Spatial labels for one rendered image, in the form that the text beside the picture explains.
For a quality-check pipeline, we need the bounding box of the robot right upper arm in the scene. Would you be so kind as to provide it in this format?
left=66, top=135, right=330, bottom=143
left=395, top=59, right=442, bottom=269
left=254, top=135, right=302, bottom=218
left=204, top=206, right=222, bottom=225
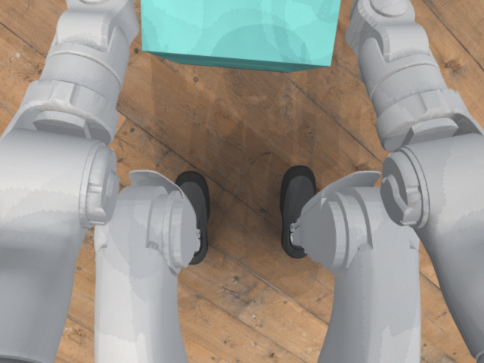
left=380, top=133, right=484, bottom=363

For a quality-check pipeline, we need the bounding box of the carton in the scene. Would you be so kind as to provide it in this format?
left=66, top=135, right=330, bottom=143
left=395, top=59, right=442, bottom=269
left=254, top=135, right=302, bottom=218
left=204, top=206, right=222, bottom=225
left=141, top=0, right=341, bottom=73

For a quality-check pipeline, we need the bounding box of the robot right shin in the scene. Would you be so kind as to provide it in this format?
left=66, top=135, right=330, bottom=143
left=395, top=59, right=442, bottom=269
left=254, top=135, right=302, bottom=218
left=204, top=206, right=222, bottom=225
left=290, top=171, right=420, bottom=264

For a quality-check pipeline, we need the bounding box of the robot left forearm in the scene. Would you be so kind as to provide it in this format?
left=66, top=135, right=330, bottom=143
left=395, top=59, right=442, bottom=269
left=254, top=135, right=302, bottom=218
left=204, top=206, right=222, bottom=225
left=0, top=0, right=139, bottom=146

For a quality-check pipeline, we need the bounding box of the robot right forearm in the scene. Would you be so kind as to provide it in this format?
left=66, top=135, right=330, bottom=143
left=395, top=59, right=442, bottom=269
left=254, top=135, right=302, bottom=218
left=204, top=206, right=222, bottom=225
left=346, top=0, right=484, bottom=152

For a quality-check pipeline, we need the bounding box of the robot left upper arm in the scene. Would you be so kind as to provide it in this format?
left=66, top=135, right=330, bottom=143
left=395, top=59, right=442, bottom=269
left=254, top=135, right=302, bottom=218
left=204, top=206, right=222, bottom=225
left=0, top=128, right=119, bottom=363

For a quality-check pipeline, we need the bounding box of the robot left thigh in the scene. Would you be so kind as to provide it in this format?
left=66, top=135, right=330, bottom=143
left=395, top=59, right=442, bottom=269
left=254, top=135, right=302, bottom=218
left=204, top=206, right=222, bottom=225
left=95, top=186, right=193, bottom=363

